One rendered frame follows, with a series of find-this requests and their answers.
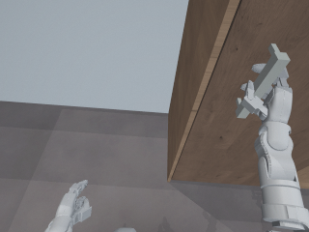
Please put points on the robot left hand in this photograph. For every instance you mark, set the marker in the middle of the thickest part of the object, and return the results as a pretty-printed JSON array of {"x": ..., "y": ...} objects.
[{"x": 70, "y": 206}]

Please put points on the robot right hand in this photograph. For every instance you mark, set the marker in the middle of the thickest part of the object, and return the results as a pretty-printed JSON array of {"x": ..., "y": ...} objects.
[{"x": 278, "y": 100}]

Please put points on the robot left forearm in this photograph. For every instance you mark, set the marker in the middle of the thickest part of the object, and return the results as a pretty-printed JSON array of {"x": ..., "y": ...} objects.
[{"x": 60, "y": 224}]

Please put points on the robot right forearm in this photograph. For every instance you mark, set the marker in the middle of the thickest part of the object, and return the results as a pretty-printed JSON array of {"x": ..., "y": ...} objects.
[{"x": 282, "y": 200}]

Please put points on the handle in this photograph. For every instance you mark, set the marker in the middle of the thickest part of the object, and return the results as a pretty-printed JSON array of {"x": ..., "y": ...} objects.
[{"x": 274, "y": 66}]

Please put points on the wardrobe door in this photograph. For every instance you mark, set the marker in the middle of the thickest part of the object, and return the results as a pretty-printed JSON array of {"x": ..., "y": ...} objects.
[
  {"x": 303, "y": 175},
  {"x": 220, "y": 148}
]

